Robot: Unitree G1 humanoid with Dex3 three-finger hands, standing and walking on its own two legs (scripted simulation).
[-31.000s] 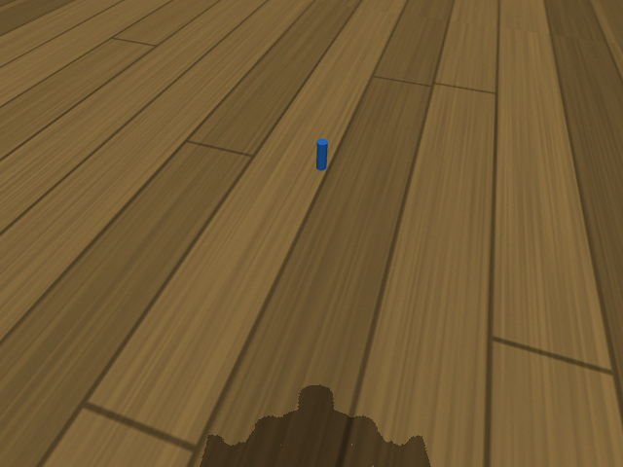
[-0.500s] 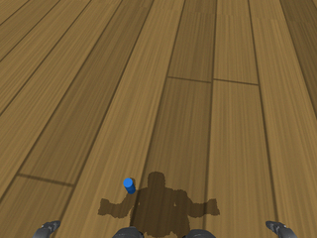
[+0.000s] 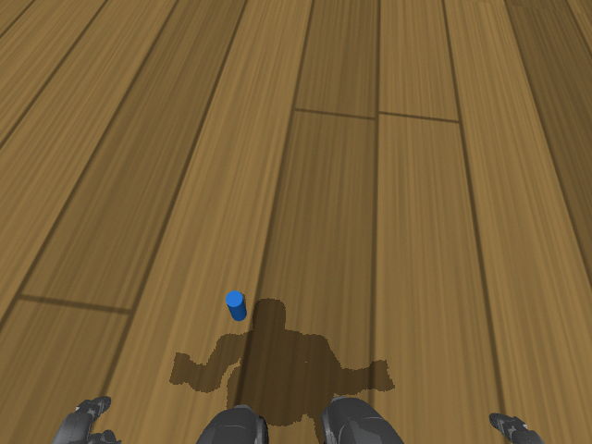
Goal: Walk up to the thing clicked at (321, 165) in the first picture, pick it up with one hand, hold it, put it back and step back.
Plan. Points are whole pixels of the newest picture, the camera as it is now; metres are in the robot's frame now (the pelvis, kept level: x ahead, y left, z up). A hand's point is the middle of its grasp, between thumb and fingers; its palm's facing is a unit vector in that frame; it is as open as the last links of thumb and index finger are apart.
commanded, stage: step back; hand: left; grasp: from the side
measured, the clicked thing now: (236, 306) +0.49 +0.16 -0.68
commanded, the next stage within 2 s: none
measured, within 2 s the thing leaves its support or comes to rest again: neither
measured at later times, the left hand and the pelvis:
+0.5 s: hand out of the picture -0.01 +0.28 -0.15, palm faces +0.03 -0.93 -0.37, open 7.4 cm; pelvis -0.13 +0.01 +0.00, yaw +2 degrees
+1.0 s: hand out of the picture -0.21 +0.23 -0.13, palm faces -0.03 -0.91 -0.41, open 7.4 cm; pelvis -0.29 -0.03 +0.00, yaw -2 degrees
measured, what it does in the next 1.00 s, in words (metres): walks backwards: right foot, then left foot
